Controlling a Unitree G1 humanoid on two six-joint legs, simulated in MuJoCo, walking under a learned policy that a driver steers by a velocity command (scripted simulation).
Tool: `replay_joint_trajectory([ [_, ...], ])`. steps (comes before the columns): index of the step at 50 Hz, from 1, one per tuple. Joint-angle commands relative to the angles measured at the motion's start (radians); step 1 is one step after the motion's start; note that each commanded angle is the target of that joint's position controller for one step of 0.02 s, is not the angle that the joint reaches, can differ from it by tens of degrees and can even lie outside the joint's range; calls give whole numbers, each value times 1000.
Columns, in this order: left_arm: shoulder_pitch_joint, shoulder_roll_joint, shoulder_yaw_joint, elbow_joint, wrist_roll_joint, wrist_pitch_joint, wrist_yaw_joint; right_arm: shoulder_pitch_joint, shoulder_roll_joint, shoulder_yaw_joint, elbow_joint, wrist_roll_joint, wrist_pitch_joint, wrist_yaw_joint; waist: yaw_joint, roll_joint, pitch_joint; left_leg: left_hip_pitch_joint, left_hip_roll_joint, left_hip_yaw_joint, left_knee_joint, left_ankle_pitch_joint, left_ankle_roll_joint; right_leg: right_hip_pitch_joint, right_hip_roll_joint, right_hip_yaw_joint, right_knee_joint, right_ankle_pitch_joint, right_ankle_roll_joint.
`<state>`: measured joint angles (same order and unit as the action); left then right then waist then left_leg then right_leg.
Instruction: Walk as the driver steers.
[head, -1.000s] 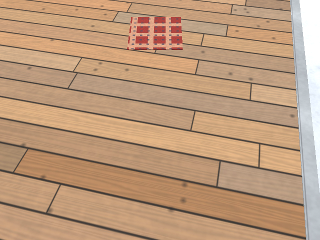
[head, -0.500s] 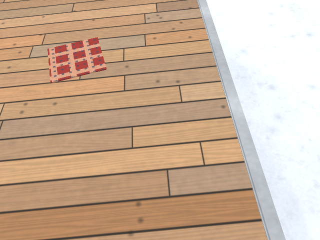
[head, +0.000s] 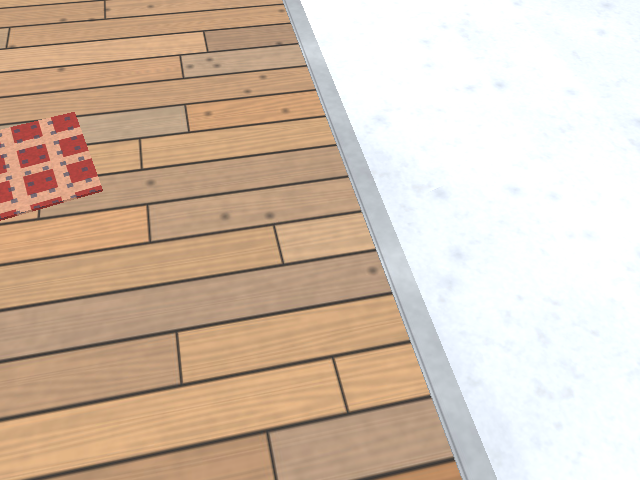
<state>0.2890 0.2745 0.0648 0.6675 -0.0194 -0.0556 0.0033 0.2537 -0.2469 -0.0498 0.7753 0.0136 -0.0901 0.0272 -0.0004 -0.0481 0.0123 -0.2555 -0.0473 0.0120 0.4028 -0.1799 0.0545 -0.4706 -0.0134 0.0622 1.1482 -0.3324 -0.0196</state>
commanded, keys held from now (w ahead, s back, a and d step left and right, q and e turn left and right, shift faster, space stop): w+q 1.00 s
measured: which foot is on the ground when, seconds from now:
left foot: down 0.00-0.30, up 0.32-0.78, down 0.80-1.00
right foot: up 0.00-0.28, down 0.30-0.82, up 0.84-1.00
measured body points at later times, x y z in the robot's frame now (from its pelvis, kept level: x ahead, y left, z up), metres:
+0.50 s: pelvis +0.25 -0.02 +0.00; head +0.27 -0.02 +0.45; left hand +0.27 +0.26 -0.10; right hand +0.46 -0.25 -0.11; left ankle +0.22 +0.12 -0.64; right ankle +0.28 -0.13 -0.74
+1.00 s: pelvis +0.47 +0.15 +0.00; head +0.50 +0.18 +0.44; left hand +0.47 +0.46 -0.10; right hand +0.71 -0.03 -0.10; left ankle +0.46 +0.22 -0.74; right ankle +0.57 +0.00 -0.65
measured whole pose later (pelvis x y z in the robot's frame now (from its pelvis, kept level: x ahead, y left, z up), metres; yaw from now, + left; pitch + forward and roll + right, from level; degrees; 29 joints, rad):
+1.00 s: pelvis +0.47 +0.15 +0.00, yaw +34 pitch +1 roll +0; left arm 0.17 0.30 0.04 0.66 0.00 -0.10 0.00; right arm 0.27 -0.28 -0.06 0.68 0.00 -0.02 0.02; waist -0.02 -0.03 0.06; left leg -0.30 -0.10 -0.03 0.46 -0.18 0.10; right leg -0.59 -0.10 0.05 1.17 -0.32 0.05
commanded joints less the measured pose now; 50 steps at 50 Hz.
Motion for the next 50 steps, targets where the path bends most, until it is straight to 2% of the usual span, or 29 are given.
replay_joint_trajectory([
  [1, -29, 41, 15, -95, 13, -26, -3, -8, -100, -16, -46, 7, -15, -11, 17, 149, -18, 141, 238, -324, -237, 76, 213, -178, -55, 8, -90, 41, 20],
  [5, -182, -8, -7, -135, 19, -37, -9, 23, -157, -33, -26, 19, 6, -37, -18, 141, 21, 55, 196, -232, -235, 171, 189, -91, -22, -25, -397, 212, 61],
  [9, -267, 5, 2, -152, 3, -44, -21, 88, -174, -41, -11, 21, 37, -50, -44, 148, 6, 66, 211, -272, -168, 183, 168, 23, 19, -4, -559, 326, 71],
  [12, -246, 43, 25, -154, -5, -55, -23, 73, -176, -47, -20, 23, 56, -56, -5, 143, -6, 96, 227, -337, -81, 149, 135, 117, 23, 5, -654, 299, 33],
  [14, -91, 84, 57, -117, -3, -57, -18, 47, -141, -36, -46, 16, 53, -53, 80, 105, -95, 14, 148, -297, 127, 230, 88, 382, 6, -9, -709, 287, -14],
  [15, 84, 149, 75, -105, 12, -58, -6, 38, -68, -11, -80, -10, 50, -49, 140, -18, -258, -140, 67, -225, 439, 0, 43, 658, -204, 198, -702, 267, -84],
  [16, 134, 213, 81, -85, 23, -50, -9, 193, -3, 12, -97, 6, 42, -48, 61, -301, -338, -436, -36, -142, 723, -450, -12, 847, -417, 608, -781, 129, -246],
  [17, 125, 126, 64, -78, 15, -50, -13, 185, -94, -9, -68, 29, 48, -45, 78, -209, -261, -566, 31, -155, 878, -415, -26, 782, -408, 695, -839, -125, -257],
  [18, 75, 69, 43, -84, 13, -50, -12, 74, -150, -26, -85, 29, 50, -44, 90, -84, -129, -589, 68, -159, 933, -315, -26, 652, -374, 560, -859, -132, -224],
  [19, 20, 50, 29, -79, 19, -46, -11, 18, -141, -28, -91, 16, 52, -40, 66, -26, -75, -562, 99, -145, 935, -239, -26, 534, -335, 441, -878, -66, -197],
  [21, -25, 18, 15, -57, 28, -44, -18, 12, -96, -26, -93, 20, 56, -21, 21, -71, -20, -495, 138, -141, 899, -161, -38, 379, -266, 278, -934, 12, -172],
  [23, -57, 24, 16, -51, 23, -54, -19, 3, -82, -26, -92, 27, 73, -18, 4, -77, 7, -467, 141, -122, 885, -106, -57, 308, -239, 159, -977, 116, -170],
  [25, -31, 59, 23, -27, 39, -61, -19, -77, -75, -22, -123, 12, 81, -17, 16, -15, 30, -510, 146, -133, 835, -45, -70, 302, -263, 101, -1007, 211, -190],
  [26, -23, 67, 23, -17, 41, -59, -14, -106, -70, -20, -137, 9, 85, -14, 19, -11, 33, -527, 144, -142, 785, -15, -73, 321, -263, 64, -1011, 243, -190],
  [28, -17, 91, 28, -6, 37, -56, -7, -126, -70, -19, -140, 11, 79, -5, 21, -11, 34, -529, 147, -142, 682, 82, -74, 364, -246, -10, -1012, 323, -170],
  [31, -17, 122, 35, 10, 27, -46, 3, -206, -54, -8, -152, 16, 64, 24, 47, -11, 41, -478, 161, -86, 493, 198, -64, 402, -241, -113, -1016, 379, -142],
  [33, 2, 147, 48, 23, 11, -38, 9, -266, -49, -3, -172, 15, 63, 35, 73, -6, 59, -464, 164, -49, 379, 199, -52, 445, -241, -156, -1007, 363, -120],
  [36, 47, 185, 59, 48, 1, -19, 4, -323, -67, -5, -203, 8, 65, 48, 94, -6, 76, -422, 145, 12, 279, 108, -22, 509, -263, -199, -965, 392, -104],
  [38, 41, 216, 69, 47, -13, -7, 3, -267, -113, -29, -210, 5, 69, 41, 54, -41, 32, -291, 73, 76, 245, -8, 16, 528, -266, -231, -821, 738, -88],
  [39, 24, 217, 67, 42, -18, 1, 1, -133, -154, -56, -181, 2, 70, 34, -22, -46, -47, -116, 13, 112, 202, -5, 45, 505, -243, -262, -633, 910, -70],
  [40, 22, 181, 51, 29, -21, 1, 7, 69, -245, -98, -125, 0, 77, 19, -114, -9, -164, 186, -26, 97, 148, 75, 85, 372, -197, -289, -372, 868, -26],
  [41, 59, 67, 9, -5, 38, -8, 7, 180, -346, -118, -111, 10, 84, -4, -99, 225, -267, 518, 214, -270, 183, 199, 167, 27, -122, -270, -16, 73, 35],
  [42, 67, 33, -16, -61, 23, -37, 3, 159, -388, -112, -148, 8, 68, 7, -62, 335, -447, 727, 378, -810, -14, -105, 379, -282, 60, -59, 280, -303, 77],
  [43, -54, 139, 8, -59, -15, -63, -5, 158, -289, -91, -151, -3, 65, 11, -137, 168, -386, 683, 363, -742, -94, -196, 329, -401, 5, 24, 327, -211, 63],
  [44, -88, 144, 6, -70, -30, -76, -11, 121, -239, -78, -143, -2, 57, 7, -117, 157, -243, 540, 333, -626, -104, -190, 300, -425, -31, 3, 276, -122, 43],
  [45, -93, 137, 3, -60, -7, -80, -1, 42, -205, -63, -161, -4, 53, 3, -64, 59, -170, 375, 295, -536, -102, -105, 264, -355, -77, 9, 197, -44, 43],
  [46, -89, 145, 10, -67, 18, -77, 6, -17, -178, -52, -175, -11, 50, -1, -21, 64, -123, 232, 261, -470, -108, -4, 248, -270, -102, 17, 120, 0, 49],
  [48, -67, 136, 12, -69, 24, -58, 4, -66, -157, -41, -191, -22, 45, -15, 23, 111, -92, 90, 226, -409, -152, 90, 247, -176, -113, 15, 58, 33, 63],
  [50, -77, 110, 1, -68, 32, -43, 3, -51, -165, -42, -180, -19, 42, -30, 30, 96, -62, 2, 196, -336, -161, 183, 243, -145, -99, -13, -33, 68, 85],
])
